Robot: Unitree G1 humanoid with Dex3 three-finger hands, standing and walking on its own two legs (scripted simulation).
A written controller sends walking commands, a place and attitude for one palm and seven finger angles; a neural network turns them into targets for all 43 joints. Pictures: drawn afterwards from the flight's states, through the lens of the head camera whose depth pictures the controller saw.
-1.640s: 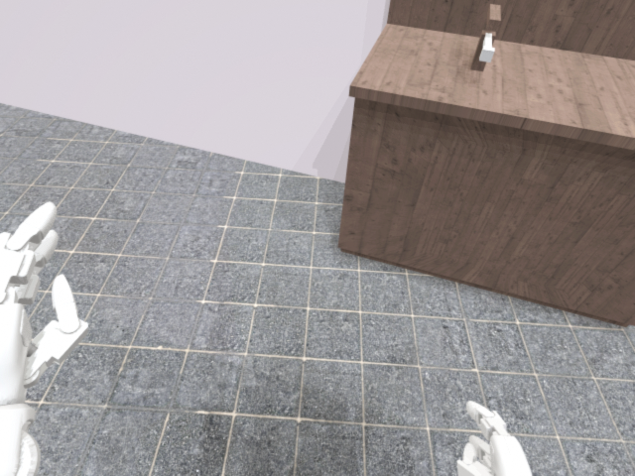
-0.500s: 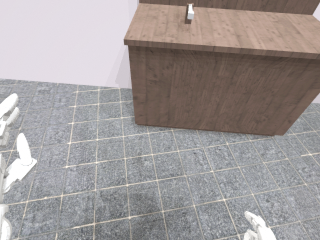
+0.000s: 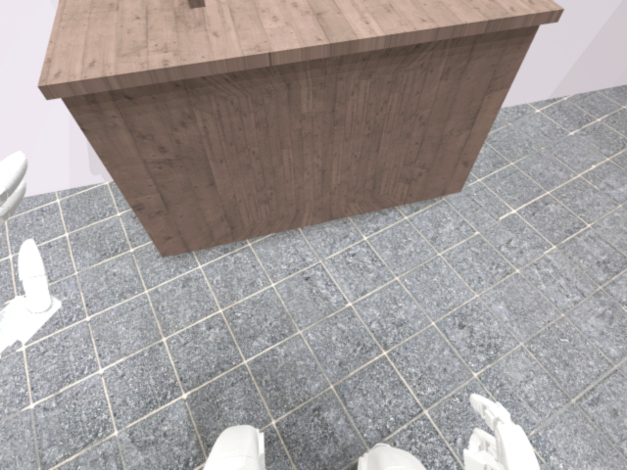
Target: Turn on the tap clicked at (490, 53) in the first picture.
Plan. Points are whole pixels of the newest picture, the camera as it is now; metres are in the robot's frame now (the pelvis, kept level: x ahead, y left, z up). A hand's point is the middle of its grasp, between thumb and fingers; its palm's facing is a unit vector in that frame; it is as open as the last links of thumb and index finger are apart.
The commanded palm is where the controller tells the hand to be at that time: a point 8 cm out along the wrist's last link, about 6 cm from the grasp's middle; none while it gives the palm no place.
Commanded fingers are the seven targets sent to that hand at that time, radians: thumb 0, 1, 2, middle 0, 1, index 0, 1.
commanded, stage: walk to a spot facing it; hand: left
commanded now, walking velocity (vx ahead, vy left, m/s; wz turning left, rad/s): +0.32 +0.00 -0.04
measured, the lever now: out of the picture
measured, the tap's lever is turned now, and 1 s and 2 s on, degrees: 0 0 0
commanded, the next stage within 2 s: take the last steps up to it in 0.14 s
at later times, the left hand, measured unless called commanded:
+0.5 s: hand (128, 166) +0.37 +0.19 +0.20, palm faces +0.33 -0.82 -0.46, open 7.4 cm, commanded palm +0.32 +0.25 +0.20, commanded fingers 0.00 0.90 0.90 -0.20 -0.30 -0.20 -0.30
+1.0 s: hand (184, 73) +0.51 +0.16 +0.21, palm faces +0.28 -0.85 -0.45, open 7.4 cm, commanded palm +0.45 +0.22 +0.20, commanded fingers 0.00 0.90 0.90 -0.20 -0.30 -0.20 -0.30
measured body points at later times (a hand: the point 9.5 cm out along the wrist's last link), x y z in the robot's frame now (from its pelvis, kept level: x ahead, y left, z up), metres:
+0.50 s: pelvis +0.14 -0.02 +0.01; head +0.15 -0.04 +0.46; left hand +0.35 +0.23 +0.23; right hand +0.30 -0.22 -0.09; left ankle +0.14 +0.13 -0.68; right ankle +0.15 -0.10 -0.71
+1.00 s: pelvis +0.26 -0.04 +0.02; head +0.28 -0.05 +0.47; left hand +0.49 +0.21 +0.24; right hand +0.41 -0.27 -0.06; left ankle +0.31 +0.09 -0.71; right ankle +0.27 -0.16 -0.68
